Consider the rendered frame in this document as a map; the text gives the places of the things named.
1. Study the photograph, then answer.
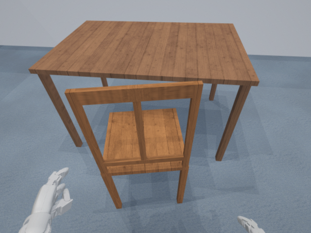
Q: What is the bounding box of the left robot hand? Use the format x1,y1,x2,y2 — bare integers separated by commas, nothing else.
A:
31,167,73,219

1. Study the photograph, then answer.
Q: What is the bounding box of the table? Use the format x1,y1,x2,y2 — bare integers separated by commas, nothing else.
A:
28,20,259,161

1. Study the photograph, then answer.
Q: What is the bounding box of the right robot hand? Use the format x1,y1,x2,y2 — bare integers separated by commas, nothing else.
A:
237,216,265,233

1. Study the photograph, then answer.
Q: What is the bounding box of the robot left forearm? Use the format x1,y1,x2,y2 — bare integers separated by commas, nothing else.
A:
18,212,52,233

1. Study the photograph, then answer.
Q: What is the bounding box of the chair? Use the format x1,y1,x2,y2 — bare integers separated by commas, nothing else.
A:
64,81,203,209

